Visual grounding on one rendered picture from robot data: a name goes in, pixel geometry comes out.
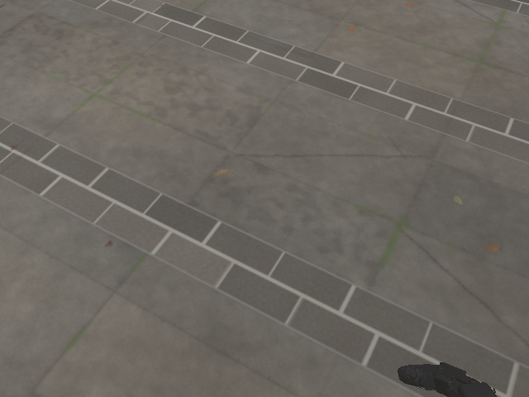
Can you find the right robot hand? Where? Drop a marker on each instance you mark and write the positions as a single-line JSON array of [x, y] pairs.
[[445, 379]]

